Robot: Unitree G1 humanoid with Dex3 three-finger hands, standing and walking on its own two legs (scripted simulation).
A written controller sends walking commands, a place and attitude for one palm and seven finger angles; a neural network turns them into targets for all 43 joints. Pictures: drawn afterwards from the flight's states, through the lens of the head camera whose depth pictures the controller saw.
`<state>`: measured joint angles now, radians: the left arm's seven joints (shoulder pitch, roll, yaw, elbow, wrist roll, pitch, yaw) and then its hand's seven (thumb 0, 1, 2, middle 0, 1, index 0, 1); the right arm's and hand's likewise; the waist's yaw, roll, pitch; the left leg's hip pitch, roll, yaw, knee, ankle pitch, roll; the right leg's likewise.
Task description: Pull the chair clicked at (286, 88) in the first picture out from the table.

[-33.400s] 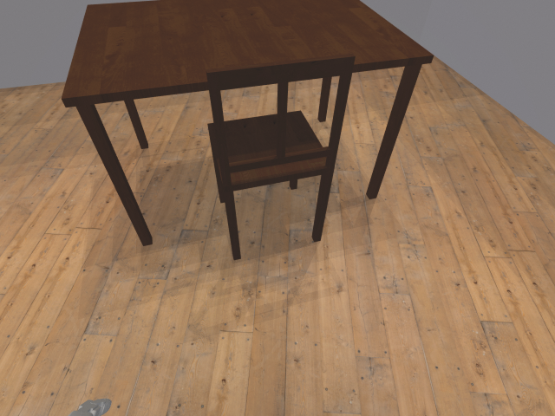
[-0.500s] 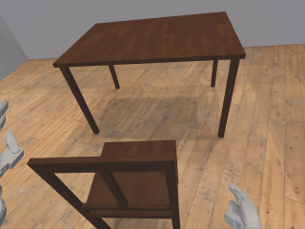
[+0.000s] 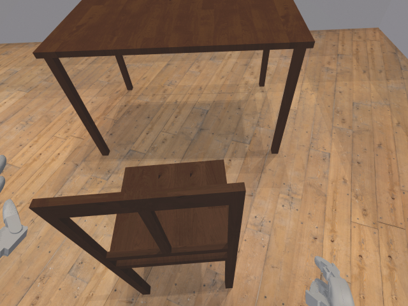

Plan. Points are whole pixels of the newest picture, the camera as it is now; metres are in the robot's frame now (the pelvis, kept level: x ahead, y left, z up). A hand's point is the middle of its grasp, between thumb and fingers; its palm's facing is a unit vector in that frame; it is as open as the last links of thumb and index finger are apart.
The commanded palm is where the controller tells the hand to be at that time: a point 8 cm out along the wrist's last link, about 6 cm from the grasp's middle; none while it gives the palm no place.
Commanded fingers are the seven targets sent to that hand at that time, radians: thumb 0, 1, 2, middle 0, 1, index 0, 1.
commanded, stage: step back with the hand held close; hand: left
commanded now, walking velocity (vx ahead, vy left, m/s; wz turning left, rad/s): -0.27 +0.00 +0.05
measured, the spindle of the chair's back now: (157, 232) +0.30 +0.14 -0.11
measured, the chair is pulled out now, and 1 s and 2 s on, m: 0.61 0.61 0.61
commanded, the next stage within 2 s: stop stepping back and stand still in 1.04 s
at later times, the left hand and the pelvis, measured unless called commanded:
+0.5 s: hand (9, 269) +0.15 +0.26 +0.15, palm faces +0.46 -0.77 -0.45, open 7.4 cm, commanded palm +0.07 +0.30 +0.18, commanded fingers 0.00 0.90 0.90 -0.20 -0.30 -0.20 -0.30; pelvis -0.05 -0.01 -0.01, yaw +3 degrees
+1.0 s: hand out of the picture +0.05 +0.25 +0.16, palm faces +0.45 -0.71 -0.53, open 7.4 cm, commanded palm -0.01 +0.28 +0.18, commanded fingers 0.00 0.90 0.90 -0.20 -0.30 -0.20 -0.30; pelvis -0.13 -0.03 -0.01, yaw +4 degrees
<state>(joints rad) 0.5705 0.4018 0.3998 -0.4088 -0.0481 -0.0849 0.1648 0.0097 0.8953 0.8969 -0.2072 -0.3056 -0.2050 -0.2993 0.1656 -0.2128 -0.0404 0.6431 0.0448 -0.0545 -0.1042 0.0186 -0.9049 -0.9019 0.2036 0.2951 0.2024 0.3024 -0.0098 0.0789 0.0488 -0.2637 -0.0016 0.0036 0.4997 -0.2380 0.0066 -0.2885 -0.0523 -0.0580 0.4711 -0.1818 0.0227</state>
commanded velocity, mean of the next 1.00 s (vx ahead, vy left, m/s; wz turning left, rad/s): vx -0.35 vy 0.00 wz -0.01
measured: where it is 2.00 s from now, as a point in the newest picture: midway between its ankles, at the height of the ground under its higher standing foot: outside the picture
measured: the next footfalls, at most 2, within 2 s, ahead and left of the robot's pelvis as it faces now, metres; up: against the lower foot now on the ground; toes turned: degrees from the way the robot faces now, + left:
right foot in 0.62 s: +0.00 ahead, -0.15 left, +0.00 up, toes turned -1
left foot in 1.02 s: -0.12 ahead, +0.11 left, +0.00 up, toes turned +5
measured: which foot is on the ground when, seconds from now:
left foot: down 0.00-0.78, up 0.80-1.00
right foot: down 0.00-0.52, up 0.54-0.60, down 0.62-1.00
